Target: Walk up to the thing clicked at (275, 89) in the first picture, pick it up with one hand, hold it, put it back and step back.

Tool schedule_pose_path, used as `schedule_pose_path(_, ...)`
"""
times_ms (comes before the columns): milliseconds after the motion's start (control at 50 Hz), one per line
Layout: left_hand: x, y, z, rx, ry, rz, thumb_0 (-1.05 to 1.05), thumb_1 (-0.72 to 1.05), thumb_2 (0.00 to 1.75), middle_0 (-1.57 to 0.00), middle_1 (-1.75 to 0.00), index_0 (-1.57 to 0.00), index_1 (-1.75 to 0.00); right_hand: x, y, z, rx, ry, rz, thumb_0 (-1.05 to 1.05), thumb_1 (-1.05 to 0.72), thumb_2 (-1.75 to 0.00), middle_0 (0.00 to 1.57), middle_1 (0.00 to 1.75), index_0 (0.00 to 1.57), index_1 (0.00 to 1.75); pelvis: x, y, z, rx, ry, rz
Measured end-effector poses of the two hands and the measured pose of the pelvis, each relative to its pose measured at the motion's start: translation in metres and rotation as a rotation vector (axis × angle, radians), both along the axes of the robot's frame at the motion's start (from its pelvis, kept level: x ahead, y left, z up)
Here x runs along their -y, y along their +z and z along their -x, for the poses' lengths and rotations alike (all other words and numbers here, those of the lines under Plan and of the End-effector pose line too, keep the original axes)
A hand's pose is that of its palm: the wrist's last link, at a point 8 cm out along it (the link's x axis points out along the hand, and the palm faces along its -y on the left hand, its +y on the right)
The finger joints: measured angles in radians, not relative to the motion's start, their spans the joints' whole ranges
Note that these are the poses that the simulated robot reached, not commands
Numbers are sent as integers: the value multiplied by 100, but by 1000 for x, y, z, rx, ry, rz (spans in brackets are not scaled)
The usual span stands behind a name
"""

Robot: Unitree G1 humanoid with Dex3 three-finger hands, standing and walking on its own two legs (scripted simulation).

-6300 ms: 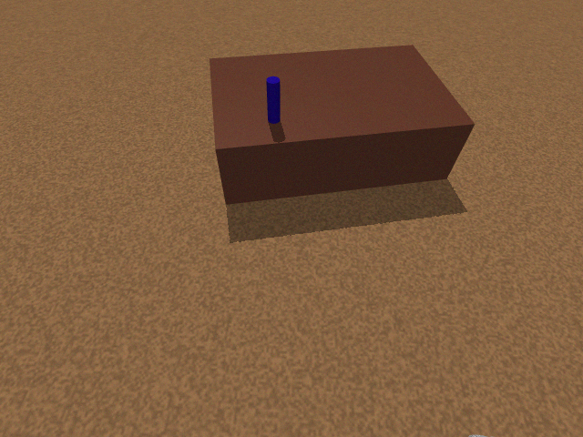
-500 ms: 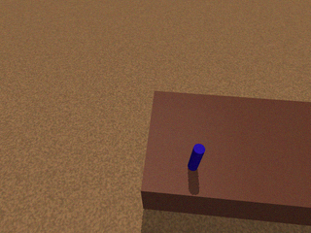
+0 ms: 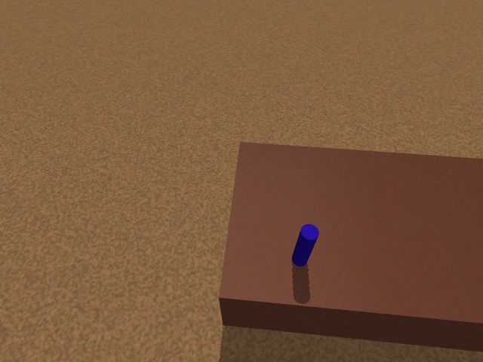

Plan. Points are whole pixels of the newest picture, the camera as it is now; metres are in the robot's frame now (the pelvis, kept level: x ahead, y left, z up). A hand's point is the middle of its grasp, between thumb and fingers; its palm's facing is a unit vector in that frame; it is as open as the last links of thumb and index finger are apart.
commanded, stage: stand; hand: right
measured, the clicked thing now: (304, 246) +0.48 -0.19 -0.36
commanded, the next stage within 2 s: go down in 0.74 s
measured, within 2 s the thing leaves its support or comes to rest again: neither
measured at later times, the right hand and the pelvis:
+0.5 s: hand out of the picture +0.07 -0.26 -0.16, palm faces -0.03 +0.94 -0.34, open 7.4 cm; pelvis +0.00 +0.00 +0.00, yaw +0 degrees
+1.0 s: hand out of the picture +0.13 -0.25 -0.16, palm faces +0.06 +0.94 -0.32, open 9.1 cm; pelvis -0.01 +0.01 -0.01, yaw -2 degrees
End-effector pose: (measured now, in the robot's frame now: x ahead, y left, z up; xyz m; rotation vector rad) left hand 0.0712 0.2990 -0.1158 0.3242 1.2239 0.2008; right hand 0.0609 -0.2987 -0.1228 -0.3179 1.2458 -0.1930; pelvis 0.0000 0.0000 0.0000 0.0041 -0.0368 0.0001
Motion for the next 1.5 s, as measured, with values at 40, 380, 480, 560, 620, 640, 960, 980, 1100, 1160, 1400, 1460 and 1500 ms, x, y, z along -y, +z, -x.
schedule_pose_path(40, 0, 0, 1, -3, 1, 0, 1, 90, 90, -20, -30, -21, -30, 0, 0, 0, 0, 0, 0, 1, -91, -90, 21, 30, 20, 30, 0, 0, 0, 0, 0, 0)
schedule_pose_path(380, 1, -1, 0, -12, 3, 1, 1, 90, 90, -20, -30, -21, -30, 0, -1, -3, -2, 3, 0, 1, -91, -90, 21, 30, 20, 30, 1, 0, -3, -3, -2, 0)
schedule_pose_path(480, 2, -1, -2, -9, 1, 1, 1, 90, 90, -20, -30, -21, -30, 0, -1, -3, -4, 1, -1, 1, -91, -90, 21, 30, 20, 30, 1, 0, -4, -4, -3, 1)
schedule_pose_path(560, 2, -1, -4, -7, 0, 3, 1, 90, 90, -20, -30, -21, -30, 1, 0, -3, -7, 2, 1, 1, -91, -90, 21, 30, 20, 30, 1, 0, -5, -6, -2, 2)
schedule_pose_path(620, 2, -1, -5, -6, 0, 4, 1, 90, 90, -20, -30, -21, -30, 1, 0, -3, -10, 1, 3, 1, -91, -90, 21, 30, 20, 30, 0, 0, -5, -7, -2, 2)
schedule_pose_path(640, 2, -1, -6, -5, 0, 5, 1, 90, 90, -20, -30, -21, -30, 1, 0, -3, -11, 1, 3, 1, -91, -90, 21, 30, 20, 30, 0, 0, -6, -6, -2, 2)
schedule_pose_path(960, 11, -2, -19, 104, -15, 15, 1, 90, 92, -21, -30, -21, -31, -7, 1, -42, 132, -40, -11, 1, -80, -80, 15, 22, 14, 21, -4, -6, 3, -52, -27, -5)
schedule_pose_path(980, 14, -4, -20, 115, -15, 20, 1, 90, 92, -21, -31, -21, -31, -7, -1, -50, 135, -44, -14, 1, -76, -76, 14, 20, 13, 19, -4, -8, 6, -64, -30, -7)
schedule_pose_path(1100, 29, -4, -19, 164, -1, 48, 1, 90, 91, -21, -31, -21, -31, 2, 3, -83, 161, -18, -1, 1, -44, -44, 11, 10, 9, 10, -9, -13, 6, -109, -19, -12)
schedule_pose_path(1160, 34, -3, -20, 188, 2, 61, 1, 90, 90, -21, -31, -21, -31, 7, 7, -85, 145, -19, 7, 1, -27, -31, 10, 7, 8, 7, -10, -14, 4, -116, -16, -14)
schedule_pose_path(1400, 30, -8, -44, 275, -46, 35, 1, 90, 90, -21, -30, -21, -31, 13, 0, -65, 106, -32, -11, 0, 32, -8, 7, 5, 6, 5, -11, -27, 2, -163, -25, -19)
schedule_pose_path(1460, 29, -11, -51, 290, -59, 21, 1, 90, 90, -21, -30, -21, -31, 13, -2, -65, 123, -31, -7, 0, 40, -6, 7, 5, 5, 5, -12, -31, 1, -174, -28, -20)
schedule_pose_path(1500, 28, -11, -55, 304, -64, 13, 1, 90, 90, -21, -30, -21, -31, 13, -3, -65, 136, -32, -5, 0, 44, -5, 7, 5, 5, 5, -12, -34, 0, -181, -29, -21)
